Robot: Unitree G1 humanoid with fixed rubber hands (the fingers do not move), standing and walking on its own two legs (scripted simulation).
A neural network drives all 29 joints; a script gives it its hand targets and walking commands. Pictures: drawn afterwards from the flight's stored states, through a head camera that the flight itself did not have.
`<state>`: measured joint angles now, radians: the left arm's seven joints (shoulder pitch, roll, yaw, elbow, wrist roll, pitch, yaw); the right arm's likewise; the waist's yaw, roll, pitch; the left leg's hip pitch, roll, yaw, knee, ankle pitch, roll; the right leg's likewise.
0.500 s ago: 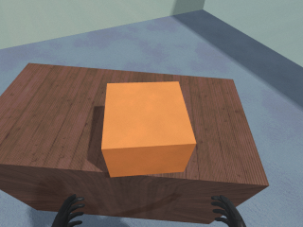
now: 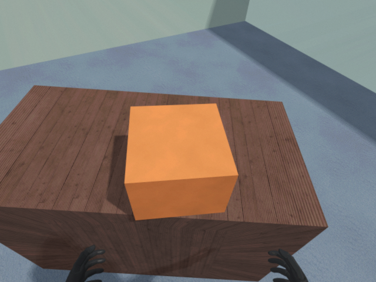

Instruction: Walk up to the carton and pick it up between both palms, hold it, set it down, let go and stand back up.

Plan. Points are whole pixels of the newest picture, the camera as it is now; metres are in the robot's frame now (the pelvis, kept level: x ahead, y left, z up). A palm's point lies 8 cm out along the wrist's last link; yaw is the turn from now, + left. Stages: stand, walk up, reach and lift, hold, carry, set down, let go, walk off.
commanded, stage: let go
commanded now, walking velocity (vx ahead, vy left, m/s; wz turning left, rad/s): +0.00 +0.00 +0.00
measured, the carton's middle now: (177, 159) +0.44 +0.05 -0.02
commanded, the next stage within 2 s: stand in 0.08 s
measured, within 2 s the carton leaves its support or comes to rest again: neither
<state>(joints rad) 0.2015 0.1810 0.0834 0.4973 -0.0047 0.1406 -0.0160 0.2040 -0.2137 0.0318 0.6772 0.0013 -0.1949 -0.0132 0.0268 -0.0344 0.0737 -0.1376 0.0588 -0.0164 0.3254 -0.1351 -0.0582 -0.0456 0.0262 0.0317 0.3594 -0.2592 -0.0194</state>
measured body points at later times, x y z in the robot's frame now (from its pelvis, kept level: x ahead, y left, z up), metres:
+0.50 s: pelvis +0.00 +0.02 -0.01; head +0.00 +0.04 +0.44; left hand +0.10 +0.31 -0.12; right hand +0.15 -0.23 -0.10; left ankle +0.03 +0.16 -0.75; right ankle -0.04 -0.11 -0.75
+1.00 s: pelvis -0.04 +0.03 -0.01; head -0.05 +0.05 +0.44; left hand +0.05 +0.32 -0.13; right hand +0.11 -0.22 -0.10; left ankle +0.03 +0.16 -0.75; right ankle -0.04 -0.11 -0.75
